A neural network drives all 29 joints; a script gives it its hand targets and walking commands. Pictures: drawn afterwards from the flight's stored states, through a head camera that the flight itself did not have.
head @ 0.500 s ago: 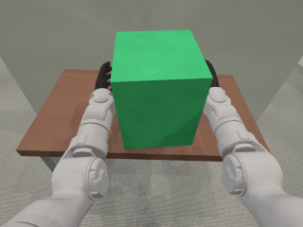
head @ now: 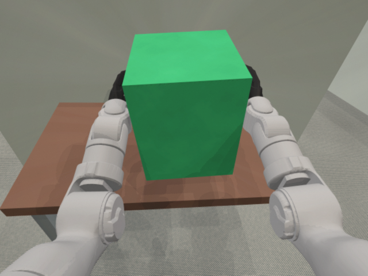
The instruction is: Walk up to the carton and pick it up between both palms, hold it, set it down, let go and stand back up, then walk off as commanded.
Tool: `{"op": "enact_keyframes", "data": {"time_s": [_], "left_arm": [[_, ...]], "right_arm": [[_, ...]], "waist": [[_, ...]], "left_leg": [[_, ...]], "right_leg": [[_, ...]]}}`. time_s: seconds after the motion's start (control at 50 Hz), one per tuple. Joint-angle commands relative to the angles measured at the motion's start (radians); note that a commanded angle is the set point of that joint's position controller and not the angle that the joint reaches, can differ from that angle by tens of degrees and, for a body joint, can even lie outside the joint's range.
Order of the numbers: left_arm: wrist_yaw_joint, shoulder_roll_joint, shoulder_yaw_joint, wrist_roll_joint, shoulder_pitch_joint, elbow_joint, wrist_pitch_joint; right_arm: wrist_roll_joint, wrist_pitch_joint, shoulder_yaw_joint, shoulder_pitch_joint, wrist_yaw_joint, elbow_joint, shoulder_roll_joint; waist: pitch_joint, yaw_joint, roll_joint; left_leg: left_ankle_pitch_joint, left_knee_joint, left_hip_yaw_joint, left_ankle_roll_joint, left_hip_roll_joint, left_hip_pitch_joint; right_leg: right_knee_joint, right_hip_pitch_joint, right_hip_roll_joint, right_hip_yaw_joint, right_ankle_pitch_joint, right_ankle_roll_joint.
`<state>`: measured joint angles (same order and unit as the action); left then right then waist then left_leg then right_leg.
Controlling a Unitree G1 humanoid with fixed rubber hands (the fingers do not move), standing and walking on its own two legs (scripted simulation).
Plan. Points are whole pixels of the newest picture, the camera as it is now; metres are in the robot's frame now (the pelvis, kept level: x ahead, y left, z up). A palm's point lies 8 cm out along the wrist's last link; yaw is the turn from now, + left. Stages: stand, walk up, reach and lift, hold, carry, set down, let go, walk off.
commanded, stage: reach and lift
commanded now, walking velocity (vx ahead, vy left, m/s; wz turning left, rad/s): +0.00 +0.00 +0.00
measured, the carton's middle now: (185, 106) +0.42 +0.02 +0.19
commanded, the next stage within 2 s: hold in 1.14 s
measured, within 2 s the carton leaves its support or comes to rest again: neither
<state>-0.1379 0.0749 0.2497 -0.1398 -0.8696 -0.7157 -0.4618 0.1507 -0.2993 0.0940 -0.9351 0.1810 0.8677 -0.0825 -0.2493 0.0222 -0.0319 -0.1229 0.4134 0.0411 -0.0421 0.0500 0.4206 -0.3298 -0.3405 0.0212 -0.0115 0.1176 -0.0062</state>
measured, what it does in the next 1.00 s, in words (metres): stands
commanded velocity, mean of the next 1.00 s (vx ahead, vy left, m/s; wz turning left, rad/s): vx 0.00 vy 0.00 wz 0.00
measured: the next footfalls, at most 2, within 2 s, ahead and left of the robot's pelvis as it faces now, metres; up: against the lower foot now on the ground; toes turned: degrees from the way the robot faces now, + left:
none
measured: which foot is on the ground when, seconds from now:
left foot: down 0.00-1.00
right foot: down 0.00-1.00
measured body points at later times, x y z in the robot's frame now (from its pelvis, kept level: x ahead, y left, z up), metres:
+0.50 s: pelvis -0.01 +0.00 +0.00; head -0.06 +0.03 +0.45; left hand +0.41 +0.17 +0.19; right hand +0.41 -0.12 +0.21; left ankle +0.05 +0.13 -0.74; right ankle +0.02 -0.13 -0.74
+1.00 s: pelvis -0.01 +0.00 +0.00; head -0.06 +0.03 +0.45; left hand +0.40 +0.17 +0.21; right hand +0.41 -0.12 +0.24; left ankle +0.05 +0.13 -0.74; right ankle +0.02 -0.13 -0.74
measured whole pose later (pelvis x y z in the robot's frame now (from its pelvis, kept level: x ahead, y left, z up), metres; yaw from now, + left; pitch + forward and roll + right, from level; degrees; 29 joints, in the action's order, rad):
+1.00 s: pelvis -0.01 +0.00 +0.00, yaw +0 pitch +5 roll -2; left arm -0.12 0.08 0.25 -0.14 -0.88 -0.63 -0.65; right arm 0.23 -0.46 0.07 -0.95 0.21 0.81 -0.10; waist -0.25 0.03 -0.03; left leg -0.12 0.41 0.04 -0.04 0.05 0.38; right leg -0.33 -0.30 0.02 -0.01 0.12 -0.01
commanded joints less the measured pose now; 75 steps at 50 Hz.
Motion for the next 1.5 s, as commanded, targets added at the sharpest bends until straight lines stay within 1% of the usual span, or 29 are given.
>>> {"op": "enact_keyframes", "data": {"time_s": [0.0,0.08,0.14,0.18,0.22,0.28,0.34,0.42,0.44,0.5,0.52,0.54,0.62,0.68,0.7,0.74,0.8,0.86,0.88,0.94,1.0,1.14,1.18,1.24,1.3,1.34,1.38,1.42,1.48], "left_arm": [[0.165,-0.749,-0.354,0.101,-0.86,0.345,0.002],[0.186,-0.742,-0.27,0.053,-0.884,0.267,-0.014],[0.184,-0.752,-0.352,0.131,-0.925,0.399,-0.002],[0.189,-0.737,-0.319,0.105,-0.918,0.288,-0.006],[0.19,-0.772,-0.354,0.138,-0.915,0.356,-0.012],[0.176,-0.796,-0.401,0.14,-0.925,0.361,-0.026],[0.175,-0.753,-0.334,0.135,-0.986,0.368,-0.022],[0.178,-0.778,-0.357,0.129,-0.948,0.318,-0.049],[0.174,-0.767,-0.364,0.163,-1.023,0.39,-0.038],[0.165,-0.817,-0.428,0.2,-1.084,0.449,-0.027],[0.164,-0.787,-0.399,0.201,-1.031,0.413,-0.032],[0.162,-0.786,-0.399,0.2,-1.073,0.465,-0.029],[0.159,-0.809,-0.404,0.18,-0.982,0.332,-0.072],[0.162,-0.774,-0.423,0.215,-0.999,0.445,-0.064],[0.163,-0.768,-0.388,0.185,-1.034,0.373,-0.079],[0.156,-0.801,-0.447,0.208,-0.988,0.459,-0.088],[0.161,-0.778,-0.406,0.196,-0.96,0.42,-0.104],[0.16,-0.786,-0.387,0.201,-1.046,0.405,-0.095],[0.156,-0.795,-0.443,0.226,-1.06,0.5,-0.094],[0.153,-0.786,-0.465,0.218,-1.021,0.477,-0.114],[0.161,-0.801,-0.461,0.223,-1.054,0.5,-0.115],[0.144,-0.826,-0.529,0.242,-0.956,0.597,-0.163],[0.147,-0.811,-0.521,0.267,-0.984,0.652,-0.162],[0.156,-0.789,-0.512,0.243,-0.942,0.571,-0.198],[0.189,-0.731,-0.406,0.136,-0.854,0.477,-0.244],[0.212,-0.717,-0.336,0.1,-0.827,0.389,-0.268],[0.2,-0.76,-0.441,0.189,-0.967,0.614,-0.231],[0.179,-0.804,-0.546,0.235,-0.956,0.689,-0.232],[0.169,-0.767,-0.536,0.242,-0.905,0.682,-0.246]], "right_arm": [[0.139,0.013,-0.243,-0.812,-0.103,-0.243,0.63],[0.09,-0.004,-0.18,-0.832,-0.116,-0.166,0.652],[0.14,0.005,-0.258,-0.892,-0.111,-0.321,0.697],[0.115,-0.006,-0.212,-0.882,-0.104,-0.234,0.678],[0.144,0.005,-0.264,-0.926,-0.099,-0.381,0.711],[0.155,-0.012,-0.248,-0.914,-0.098,-0.328,0.68],[0.172,-0.038,-0.271,-0.914,-0.098,-0.299,0.722],[0.172,-0.035,-0.249,-0.975,-0.095,-0.334,0.691],[0.195,-0.034,-0.281,-1.02,-0.094,-0.393,0.753],[0.189,-0.037,-0.265,-0.998,-0.092,-0.407,0.742],[0.215,-0.033,-0.303,-1.051,-0.085,-0.489,0.781],[0.216,-0.052,-0.301,-1.002,-0.086,-0.42,0.771],[0.2,-0.067,-0.256,-0.993,-0.088,-0.38,0.684],[0.234,-0.085,-0.292,-0.924,-0.08,-0.39,0.724],[0.217,-0.094,-0.256,-0.99,-0.081,-0.366,0.697],[0.243,-0.09,-0.291,-0.966,-0.079,-0.419,0.694],[0.259,-0.107,-0.307,-0.997,-0.072,-0.472,0.703],[0.228,-0.108,-0.28,-1.05,-0.08,-0.43,0.718],[0.244,-0.11,-0.293,-0.985,-0.072,-0.449,0.722],[0.255,-0.128,-0.293,-0.978,-0.066,-0.458,0.706],[0.259,-0.14,-0.293,-0.991,-0.071,-0.437,0.716],[0.319,-0.169,-0.326,-0.962,-0.05,-0.565,0.677],[0.35,-0.184,-0.373,-0.986,-0.045,-0.605,0.696],[0.312,-0.215,-0.317,-0.924,-0.038,-0.561,0.639],[0.289,-0.267,-0.237,-0.799,-0.037,-0.331,0.576],[0.267,-0.273,-0.234,-0.855,-0.048,-0.334,0.561],[0.306,-0.254,-0.287,-0.911,-0.053,-0.477,0.649],[0.325,-0.245,-0.307,-0.949,-0.044,-0.601,0.63],[0.379,-0.26,-0.394,-0.953,-0.03,-0.728,0.665]], "waist": [[-0.359,0.088,0.12],[-0.28,0.089,0.124],[-0.439,0.093,0.112],[-0.316,0.117,0.099],[-0.472,0.093,0.094],[-0.417,0.127,0.142],[-0.422,0.082,0.116],[-0.367,0.088,0.146],[-0.459,0.09,0.09],[-0.506,0.115,0.149],[-0.518,0.077,0.096],[-0.52,0.08,0.147],[-0.428,0.11,0.142],[-0.451,0.1,0.137],[-0.414,0.106,0.128],[-0.462,0.113,0.172],[-0.471,0.094,0.101],[-0.454,0.087,0.126],[-0.501,0.127,0.151],[-0.45,0.139,0.154],[-0.485,0.109,0.151],[-0.567,0.144,0.186],[-0.614,0.123,0.175],[-0.475,0.155,0.142],[-0.253,0.15,0.176],[-0.195,0.125,0.111],[-0.441,0.122,0.111],[-0.563,0.156,0.184],[-0.622,0.114,0.128]], "left_leg": [[0.124,-0.045,0.005,-0.031,-0.094,-0.482],[-0.004,-0.087,-0.017,-0.013,-0.104,-0.413],[0.128,-0.041,-0.014,-0.015,-0.108,-0.456],[0.035,-0.063,-0.011,-0.005,-0.109,-0.408],[0.108,-0.04,-0.014,-0.001,-0.116,-0.46],[0.149,-0.037,0.005,-0.023,-0.1,-0.475],[0.067,-0.057,-0.003,-0.006,-0.115,-0.416],[0.039,-0.06,0.002,-0.008,-0.107,-0.408],[0.054,-0.044,0.002,0.009,-0.108,-0.423],[0.086,-0.04,0.018,-0.021,-0.105,-0.463],[0.11,-0.023,0.01,0.004,-0.113,-0.425],[0.126,-0.022,0.011,-0.013,-0.116,-0.455],[0.039,-0.043,0.027,-0.013,-0.099,-0.434],[0.091,-0.035,0.017,-0.018,-0.105,-0.421],[0.02,-0.053,0.025,-0.006,-0.101,-0.424],[0.146,-0.027,0.024,-0.033,-0.1,-0.462],[0.12,-0.034,0.021,-0.006,-0.103,-0.433],[0.025,-0.039,0.015,-0.004,-0.1,-0.425],[0.084,-0.027,0.022,-0.018,-0.107,-0.465],[0.085,-0.03,0.024,-0.024,-0.108,-0.422],[0.033,-0.046,0.017,-0.023,-0.097,-0.423],[0.191,-0.002,0.035,-0.053,-0.092,-0.484],[0.212,0.003,0.04,-0.043,-0.099,-0.491],[0.094,-0.023,0.027,-0.037,-0.09,-0.445],[-0.025,-0.092,0.018,-0.036,-0.079,-0.386],[-0.156,-0.132,0.011,-0.011,-0.073,-0.332],[-0.044,-0.097,0.006,-0.011,-0.074,-0.376],[0.07,-0.046,0.021,-0.046,-0.078,-0.428],[0.181,-0.005,0.018,-0.034,-0.093,-0.444]], "right_leg": [[0.065,0.329,0.052,-0.004,-0.088,-0.03],[0.082,0.316,0.032,-0.001,0.017,-0.032],[0.048,0.39,0.042,0.003,-0.152,-0.039],[0.078,0.348,0.031,0.004,-0.054,-0.042],[0.06,0.393,0.027,0.003,-0.145,-0.049],[0.055,0.346,0.037,-0.012,-0.157,-0.036],[0.064,0.38,0.024,0.005,-0.092,-0.05],[0.07,0.333,0.029,0.006,-0.045,-0.039],[0.057,0.354,0.029,0.0,-0.054,-0.051],[0.05,0.323,0.04,-0.006,-0.075,-0.046],[0.056,0.356,0.033,0.004,-0.11,-0.052],[0.047,0.333,0.037,0.0,-0.128,-0.049],[0.077,0.276,0.045,0.002,-0.022,-0.029],[0.058,0.31,0.037,0.003,-0.084,-0.042],[0.073,0.276,0.042,0.004,-0.015,-0.042],[0.05,0.319,0.047,-0.005,-0.143,-0.04],[0.048,0.343,0.05,-0.001,-0.146,-0.047],[0.066,0.272,0.038,0.004,-0.022,-0.04],[0.06,0.294,0.041,-0.003,-0.102,-0.045],[0.052,0.315,0.042,0.008,-0.139,-0.044],[0.058,0.281,0.04,0.003,-0.043,-0.046],[0.033,0.338,0.059,0.005,-0.218,-0.034],[0.036,0.358,0.055,0.016,-0.258,-0.044],[0.063,0.31,0.057,0.012,-0.138,-0.044],[0.079,0.287,0.039,0.015,-0.037,-0.037],[0.1,0.276,0.041,0.021,0.118,-0.037],[0.06,0.336,0.047,0.025,-0.018,-0.038],[0.038,0.358,0.058,0.017,-0.145,-0.029],[0.026,0.426,0.065,0.027,-0.294,-0.051]]}}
